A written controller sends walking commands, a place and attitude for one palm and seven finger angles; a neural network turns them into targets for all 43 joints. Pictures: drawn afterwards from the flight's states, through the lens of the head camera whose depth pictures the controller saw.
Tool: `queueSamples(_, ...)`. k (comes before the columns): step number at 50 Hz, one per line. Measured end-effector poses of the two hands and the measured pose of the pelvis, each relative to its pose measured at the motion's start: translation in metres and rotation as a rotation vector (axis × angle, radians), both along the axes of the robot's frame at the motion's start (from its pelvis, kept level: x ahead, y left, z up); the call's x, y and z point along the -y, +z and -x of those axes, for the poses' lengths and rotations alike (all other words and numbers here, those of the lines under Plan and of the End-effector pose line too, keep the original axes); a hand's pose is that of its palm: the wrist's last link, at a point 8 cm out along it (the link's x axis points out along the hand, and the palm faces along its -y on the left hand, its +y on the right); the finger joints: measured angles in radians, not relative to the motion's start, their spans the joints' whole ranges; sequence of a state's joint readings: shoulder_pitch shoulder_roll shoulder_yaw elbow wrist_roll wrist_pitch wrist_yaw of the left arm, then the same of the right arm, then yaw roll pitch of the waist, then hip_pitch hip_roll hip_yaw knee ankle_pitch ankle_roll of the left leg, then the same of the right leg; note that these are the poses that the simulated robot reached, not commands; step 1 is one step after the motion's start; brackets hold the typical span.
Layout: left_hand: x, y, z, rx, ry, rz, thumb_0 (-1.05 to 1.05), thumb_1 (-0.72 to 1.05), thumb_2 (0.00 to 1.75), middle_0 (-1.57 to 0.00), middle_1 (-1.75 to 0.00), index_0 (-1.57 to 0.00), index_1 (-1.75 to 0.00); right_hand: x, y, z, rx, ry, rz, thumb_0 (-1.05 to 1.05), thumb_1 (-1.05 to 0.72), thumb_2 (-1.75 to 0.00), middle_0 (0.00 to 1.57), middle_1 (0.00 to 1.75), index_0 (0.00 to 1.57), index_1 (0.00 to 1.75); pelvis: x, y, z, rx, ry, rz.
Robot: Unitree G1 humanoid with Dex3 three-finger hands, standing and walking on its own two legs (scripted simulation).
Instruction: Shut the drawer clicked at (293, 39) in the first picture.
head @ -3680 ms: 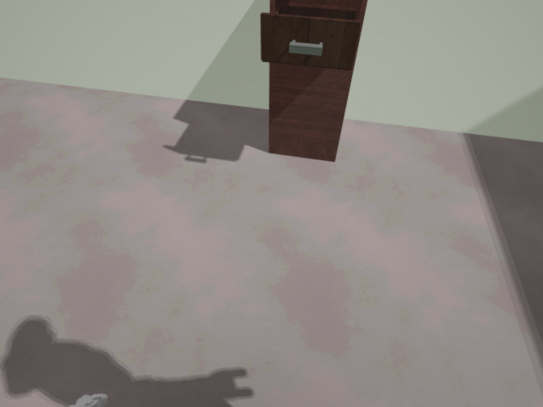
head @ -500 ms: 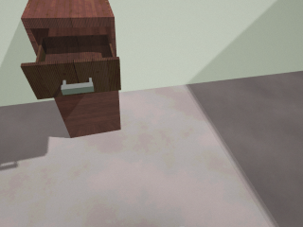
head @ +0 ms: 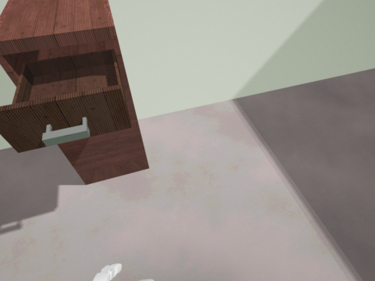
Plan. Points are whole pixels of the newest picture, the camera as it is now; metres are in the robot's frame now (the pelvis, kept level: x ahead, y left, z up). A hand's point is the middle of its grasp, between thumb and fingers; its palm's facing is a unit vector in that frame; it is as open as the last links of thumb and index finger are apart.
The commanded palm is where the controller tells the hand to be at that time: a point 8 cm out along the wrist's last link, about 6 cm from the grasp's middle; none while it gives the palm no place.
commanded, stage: turn to face it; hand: left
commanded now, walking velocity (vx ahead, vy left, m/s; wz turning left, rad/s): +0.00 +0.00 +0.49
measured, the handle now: (67, 129) +0.51 +0.34 +0.00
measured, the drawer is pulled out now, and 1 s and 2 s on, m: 0.29 0.29 0.29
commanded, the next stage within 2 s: take the last steps up to it in 0.54 s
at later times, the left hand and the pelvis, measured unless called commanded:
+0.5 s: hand out of the picture -0.01 +0.25 -0.16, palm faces +0.24 -0.93 -0.29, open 7.4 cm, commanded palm none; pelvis +0.00 +0.02 +0.01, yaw +11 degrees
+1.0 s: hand out of the picture -0.11 +0.13 -0.15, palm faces +0.42 -0.89 -0.19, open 7.3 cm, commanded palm none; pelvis -0.01 -0.01 +0.02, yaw +19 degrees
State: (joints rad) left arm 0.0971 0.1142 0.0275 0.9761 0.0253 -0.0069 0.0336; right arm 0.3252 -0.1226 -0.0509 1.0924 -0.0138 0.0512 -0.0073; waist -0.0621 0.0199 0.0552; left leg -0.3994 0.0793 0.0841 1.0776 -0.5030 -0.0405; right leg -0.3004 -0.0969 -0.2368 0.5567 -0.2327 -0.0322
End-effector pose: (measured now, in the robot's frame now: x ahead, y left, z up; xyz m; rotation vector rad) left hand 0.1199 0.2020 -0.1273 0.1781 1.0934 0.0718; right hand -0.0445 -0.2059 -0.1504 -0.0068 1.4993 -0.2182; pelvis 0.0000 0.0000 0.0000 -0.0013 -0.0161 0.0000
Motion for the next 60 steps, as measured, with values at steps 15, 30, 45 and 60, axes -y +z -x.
queueSamples(15, -0.094, -0.018, 0.094, -0.146, 0.254, -0.033, 0.01, 0.91, 0.9, -0.2, -0.29, -0.2, -0.3, 0.006, 0.038, -0.145, 0.314, 0.3, 0.176, 0.0, -0.91, -0.9, 0.2, 0.3, 0.2, 0.3, -0.033, -0.001, 0.001, -0.007, 0.14, 0.023)
queueSamples(30, -0.058, 0.009, 0.15, -0.192, 0.354, -0.111, 0.01, 0.91, 0.9, -0.2, -0.29, -0.19, -0.3, 0.012, 0.006, -0.156, 0.273, 0.372, 0.025, 0.01, -0.9, -0.9, 0.2, 0.3, 0.21, 0.3, 0.001, 0.0, 0.005, 0.001, 0.227, -0.029)
queueSamples(45, 0.021, 0.013, 0.21, -0.225, 0.476, -0.001, 0.01, 0.93, 0.9, -0.21, -0.3, -0.2, -0.3, 0.034, 0.015, -0.144, 0.172, 0.465, 0.006, 0.01, -0.91, -0.9, 0.2, 0.3, 0.2, 0.3, 0.025, 0.016, 0.007, -0.004, 0.323, -0.028)
queueSamples(60, 0.0, -0.013, 0.258, -0.474, 0.497, 0.131, 0.01, 0.91, 0.9, -0.2, -0.29, -0.19, -0.3, -0.022, 0.029, -0.159, 0.26, 0.457, 0.078, 0.0, -0.93, -0.9, 0.2, 0.3, 0.2, 0.3, -0.027, 0.009, -0.012, 0.01, 0.316, 0.007)
